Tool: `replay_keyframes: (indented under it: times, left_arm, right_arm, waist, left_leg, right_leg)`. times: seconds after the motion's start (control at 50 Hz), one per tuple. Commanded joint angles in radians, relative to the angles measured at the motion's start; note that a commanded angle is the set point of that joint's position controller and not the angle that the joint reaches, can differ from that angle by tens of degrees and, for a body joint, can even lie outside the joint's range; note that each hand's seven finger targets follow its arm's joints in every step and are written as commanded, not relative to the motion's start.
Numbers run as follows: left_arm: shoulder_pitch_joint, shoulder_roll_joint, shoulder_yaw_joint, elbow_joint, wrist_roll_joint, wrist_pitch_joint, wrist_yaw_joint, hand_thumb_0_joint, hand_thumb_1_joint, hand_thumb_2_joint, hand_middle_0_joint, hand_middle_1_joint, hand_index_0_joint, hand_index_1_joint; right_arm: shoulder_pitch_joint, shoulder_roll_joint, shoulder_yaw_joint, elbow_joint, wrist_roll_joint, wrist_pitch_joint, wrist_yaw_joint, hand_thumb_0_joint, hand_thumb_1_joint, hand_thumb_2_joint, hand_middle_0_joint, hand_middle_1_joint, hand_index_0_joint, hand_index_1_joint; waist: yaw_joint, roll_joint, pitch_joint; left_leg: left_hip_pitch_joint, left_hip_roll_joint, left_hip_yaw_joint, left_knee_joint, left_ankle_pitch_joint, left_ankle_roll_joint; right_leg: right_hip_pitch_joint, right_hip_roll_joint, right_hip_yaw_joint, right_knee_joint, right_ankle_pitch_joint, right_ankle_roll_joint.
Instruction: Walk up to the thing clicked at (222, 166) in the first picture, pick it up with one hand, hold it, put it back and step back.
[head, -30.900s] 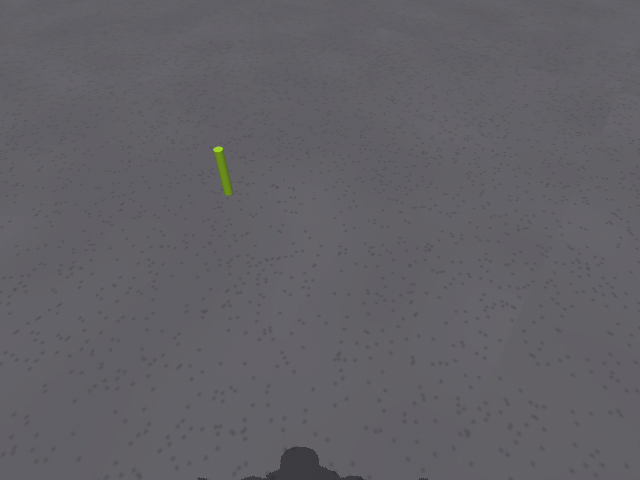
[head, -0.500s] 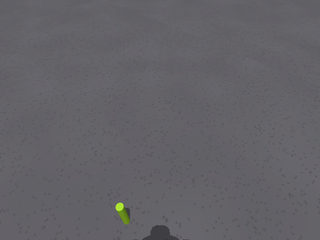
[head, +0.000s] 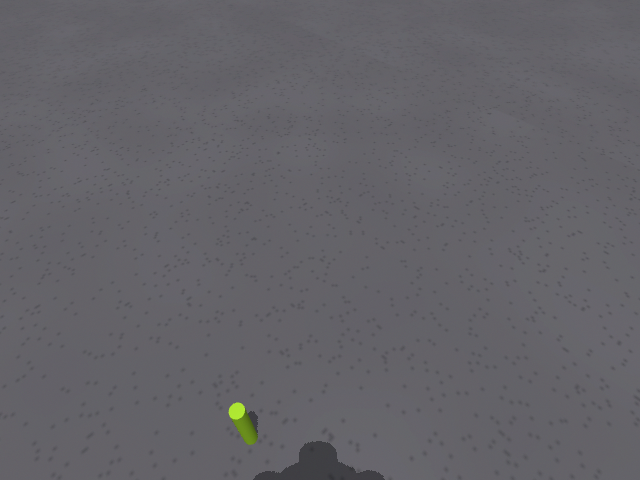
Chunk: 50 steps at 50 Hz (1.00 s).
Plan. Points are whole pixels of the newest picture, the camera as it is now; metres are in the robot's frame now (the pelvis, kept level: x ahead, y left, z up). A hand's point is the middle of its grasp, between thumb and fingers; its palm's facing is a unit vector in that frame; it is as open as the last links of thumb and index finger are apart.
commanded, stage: stand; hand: left
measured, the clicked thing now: (244, 425) +0.36 +0.23 -0.66
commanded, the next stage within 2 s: step back in 0.12 s
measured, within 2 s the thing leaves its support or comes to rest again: neither
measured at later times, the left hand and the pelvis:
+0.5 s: hand out of the picture +0.10 +0.32 -0.18, palm faces +0.01 -0.94 -0.35, open 7.4 cm; pelvis -0.05 +0.06 -0.02, yaw +2 degrees
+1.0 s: hand out of the picture -0.06 +0.31 -0.16, palm faces -0.04 -0.91 -0.40, open 7.4 cm; pelvis -0.16 +0.04 -0.03, yaw -4 degrees
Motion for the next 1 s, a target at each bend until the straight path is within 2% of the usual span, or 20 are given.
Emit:
replay_keyframes:
  times: [0.0, 0.08, 0.1, 0.14, 0.24, 0.32, 0.36, 0.38, 0.4, 0.42, 0.46, 0.5, 0.64, 0.74, 0.8, 0.86, 0.88, 0.9, 0.92, 0.98]
  left_arm:
    - [-0.041, 0.212, 0.034, -0.064, 0.001, -0.019, 0.016, 0.000, 0.900, 0.900, -0.200, -0.300, -0.200, -0.300]
    - [-0.033, 0.207, 0.030, -0.066, 0.003, -0.019, 0.015, 0.000, 0.900, 0.900, -0.200, -0.300, -0.200, -0.300]
    - [-0.022, 0.285, 0.089, -0.077, -0.019, -0.007, 0.018, 0.000, 0.900, 0.900, -0.200, -0.300, -0.200, -0.300]
    - [-0.011, 0.287, 0.100, -0.114, -0.022, -0.001, 0.022, 0.000, 0.900, 0.900, -0.200, -0.300, -0.200, -0.300]
    - [-0.133, 0.306, 0.120, -0.243, 0.017, 0.013, 0.026, 0.000, 0.900, 0.900, -0.200, -0.300, -0.200, -0.300]
    - [-0.137, 0.278, 0.105, -0.291, 0.019, 0.022, 0.030, 0.000, 0.900, 0.900, -0.200, -0.300, -0.200, -0.300]
    - [-0.117, 0.266, 0.098, -0.304, 0.002, 0.042, 0.025, 0.000, 0.900, 0.900, -0.200, -0.300, -0.200, -0.300]
    - [-0.098, 0.226, 0.092, -0.317, -0.010, 0.052, 0.023, 0.000, 0.900, 0.900, -0.200, -0.300, -0.200, -0.300]
    - [-0.065, 0.171, 0.083, -0.330, -0.019, 0.060, 0.026, 0.000, 0.900, 0.900, -0.200, -0.300, -0.200, -0.300]
    - [-0.086, 0.208, 0.091, -0.322, -0.010, 0.065, 0.041, 0.000, 0.900, 0.900, -0.200, -0.300, -0.200, -0.300]
    - [-0.082, 0.228, 0.094, -0.313, -0.011, 0.069, 0.048, 0.000, 0.900, 0.900, -0.200, -0.300, -0.200, -0.300]
    - [-0.001, 0.226, 0.092, -0.300, -0.020, 0.068, 0.043, 0.000, 0.900, 0.900, -0.200, -0.300, -0.200, -0.300]
    - [-0.023, 0.222, 0.103, -0.341, -0.003, 0.056, 0.037, 0.000, 0.900, 0.900, -0.200, -0.300, -0.200, -0.300]
    - [0.036, 0.225, 0.114, -0.338, 0.006, 0.052, 0.022, 0.000, 0.900, 0.900, -0.200, -0.300, -0.200, -0.300]
    - [0.075, 0.225, 0.124, -0.328, 0.008, 0.050, 0.009, 0.000, 0.900, 0.900, -0.200, -0.300, -0.200, -0.300]
    - [0.181, 0.213, 0.126, -0.296, 0.017, 0.039, 0.004, 0.000, 0.900, 0.900, -0.200, -0.300, -0.200, -0.300]
    - [0.163, 0.272, 0.142, -0.312, 0.031, 0.035, 0.004, 0.000, 0.900, 0.900, -0.200, -0.300, -0.200, -0.300]
    - [0.117, 0.350, 0.157, -0.340, 0.019, 0.035, 0.000, 0.000, 0.900, 0.900, -0.200, -0.300, -0.200, -0.300]
    - [0.040, 0.390, 0.162, -0.390, 0.033, 0.030, 0.003, 0.000, 0.900, 0.900, -0.200, -0.300, -0.200, -0.300]
    - [-0.094, 0.285, 0.135, -0.430, 0.025, 0.020, 0.022, 0.000, 0.900, 0.900, -0.200, -0.300, -0.200, -0.300]
  right_arm:
    - [-0.038, -0.204, -0.033, -0.060, -0.002, -0.021, -0.019, 0.000, -0.900, -0.900, 0.200, 0.300, 0.200, 0.300]
    - [-0.046, -0.211, -0.034, -0.061, -0.001, -0.020, -0.019, 0.000, -0.900, -0.900, 0.200, 0.300, 0.200, 0.300]
    - [-0.077, -0.253, -0.054, -0.098, 0.001, -0.003, -0.014, 0.000, -0.900, -0.900, 0.200, 0.300, 0.200, 0.300]
    - [-0.037, -0.224, -0.057, -0.127, 0.016, 0.007, -0.013, 0.000, -0.900, -0.900, 0.200, 0.300, 0.200, 0.300]
    - [0.051, -0.223, -0.089, -0.202, 0.007, 0.052, -0.005, 0.000, -0.900, -0.900, 0.200, 0.300, 0.200, 0.300]
    - [0.095, -0.223, -0.088, -0.236, 0.008, 0.040, -0.007, 0.000, -0.900, -0.900, 0.200, 0.300, 0.200, 0.300]
    - [0.116, -0.215, -0.094, -0.231, -0.010, 0.021, -0.009, 0.000, -0.900, -0.900, 0.200, 0.300, 0.200, 0.300]
    - [0.095, -0.264, -0.111, -0.247, -0.032, 0.014, -0.013, 0.000, -0.900, -0.900, 0.200, 0.300, 0.200, 0.300]
    - [0.081, -0.352, -0.127, -0.271, -0.041, 0.006, -0.014, 0.000, -0.900, -0.900, 0.200, 0.300, 0.200, 0.300]
    - [0.093, -0.413, -0.139, -0.281, -0.020, 0.006, -0.015, 0.000, -0.900, -0.900, 0.200, 0.300, 0.200, 0.300]
    - [0.027, -0.332, -0.122, -0.300, -0.012, 0.004, -0.028, 0.000, -0.900, -0.900, 0.200, 0.300, 0.200, 0.300]
    - [-0.001, -0.280, -0.113, -0.321, -0.013, 0.004, -0.042, 0.000, -0.900, -0.900, 0.200, 0.300, 0.200, 0.300]
    - [0.076, -0.277, -0.116, -0.345, -0.008, 0.011, -0.050, 0.000, -0.900, -0.900, 0.200, 0.300, 0.200, 0.300]
    - [0.042, -0.299, -0.120, -0.376, -0.011, 0.008, -0.042, 0.000, -0.900, -0.900, 0.200, 0.300, 0.200, 0.300]
    - [0.009, -0.303, -0.116, -0.384, -0.012, 0.011, -0.036, 0.000, -0.900, -0.900, 0.200, 0.300, 0.200, 0.300]
    - [-0.033, -0.294, -0.108, -0.387, -0.002, 0.020, -0.030, 0.000, -0.900, -0.900, 0.200, 0.300, 0.200, 0.300]
    - [-0.018, -0.262, -0.098, -0.388, 0.008, 0.021, -0.028, 0.000, -0.900, -0.900, 0.200, 0.300, 0.200, 0.300]
    - [-0.056, -0.230, -0.093, -0.400, 0.010, 0.022, -0.029, 0.000, -0.900, -0.900, 0.200, 0.300, 0.200, 0.300]
    - [-0.040, -0.250, -0.104, -0.388, 0.004, 0.029, -0.033, 0.000, -0.900, -0.900, 0.200, 0.300, 0.200, 0.300]
    - [0.072, -0.248, -0.101, -0.345, 0.013, 0.027, -0.029, 0.000, -0.900, -0.900, 0.200, 0.300, 0.200, 0.300]
  waist:
    - [-0.005, -0.009, -0.072]
    - [0.000, -0.010, -0.070]
    - [0.003, -0.025, 0.044]
    - [-0.009, -0.038, -0.018]
    - [-0.037, -0.185, -0.070]
    - [-0.032, -0.184, -0.093]
    - [-0.036, -0.093, -0.105]
    - [-0.015, 0.031, -0.096]
    - [0.002, 0.212, -0.086]
    - [-0.050, 0.221, -0.127]
    - [-0.018, 0.107, -0.141]
    - [0.022, 0.137, -0.165]
    - [-0.049, 0.097, -0.098]
    - [-0.039, 0.107, -0.132]
    - [-0.020, 0.101, -0.136]
    - [0.034, 0.085, -0.131]
    - [0.020, -0.052, -0.097]
    - [0.040, -0.240, -0.018]
    - [0.039, -0.268, 0.017]
    - [-0.038, -0.126, 0.031]
  left_leg:
    - [0.025, 0.101, -0.082, -0.037, 0.158, 0.034]
    - [0.035, 0.106, -0.085, -0.033, 0.153, 0.037]
    - [-0.062, 0.076, -0.077, 0.098, 0.288, 0.072]
    - [-0.070, 0.039, -0.038, 0.215, 0.278, 0.067]
    - [-0.175, -0.053, -0.077, 0.659, -0.384, 0.086]
    - [-0.228, -0.017, -0.046, 0.422, -0.263, 0.077]
    - [-0.149, -0.029, 0.007, 0.109, 0.088, 0.065]
    - [-0.088, 0.079, -0.145, 0.082, 0.350, 0.090]
    - [0.016, 0.252, -0.388, 0.071, 0.624, 0.158]
    - [-0.029, 0.315, -0.475, 0.073, 0.619, 0.240]
    - [0.036, 0.234, -0.330, 0.127, 0.594, 0.193]
    - [0.123, 0.181, -0.237, 0.163, 0.583, 0.159]
    - [0.137, 0.234, -0.244, 0.179, 0.580, 0.255]
    - [0.043, 0.260, -0.282, 0.144, 0.324, 0.273]
    - [-0.045, 0.250, -0.273, 0.129, 0.171, 0.247]
    - [-0.203, 0.180, -0.193, 0.191, 0.032, 0.155]
    - [-0.330, 0.091, -0.138, 0.302, -0.087, 0.087]
    - [-0.378, -0.099, -0.024, 0.515, -0.324, 0.036]
    - [-0.337, -0.121, -0.091, 0.755, -0.455, 0.018]
    - [-0.329, -0.159, -0.156, 0.893, -0.316, 0.029]
  right_leg:
    - [-0.007, -0.124, 0.088, -0.048, 0.154, -0.013]
    - [-0.014, -0.122, 0.086, -0.056, 0.138, -0.010]
    - [-0.083, -0.110, 0.102, 0.023, 0.292, -0.025]
    - [-0.062, -0.151, 0.126, 0.048, 0.407, -0.080]
    - [-0.177, -0.361, 0.253, 0.062, 0.429, -0.275]
    - [-0.068, -0.273, 0.178, 0.210, 0.442, -0.191]
    - [-0.051, -0.192, 0.111, 0.351, 0.370, -0.131]
    - [-0.148, -0.092, 0.072, 0.459, 0.208, -0.078]
    - [-0.364, 0.082, 0.089, 0.598, -0.367, -0.039]
    - [-0.342, 0.118, 0.218, 0.713, -0.502, -0.034]
    - [-0.396, 0.107, 0.282, 0.843, -0.413, -0.039]
    - [-0.441, 0.093, 0.253, 0.866, -0.301, -0.030]
    - [-0.404, 0.071, 0.191, 0.689, -0.325, 0.017]
    - [-0.314, 0.045, 0.137, 0.590, -0.306, 0.000]
    - [-0.235, 0.023, 0.100, 0.464, -0.281, -0.021]
    - [-0.061, 0.004, 0.088, 0.185, -0.078, -0.067]
    - [-0.054, -0.112, 0.291, 0.110, -0.105, -0.120]
    - [-0.196, -0.294, 0.528, -0.016, -0.116, -0.254]
    - [-0.339, -0.405, 0.630, -0.049, -0.082, -0.343]
    - [-0.304, -0.235, 0.322, 0.047, 0.193, -0.229]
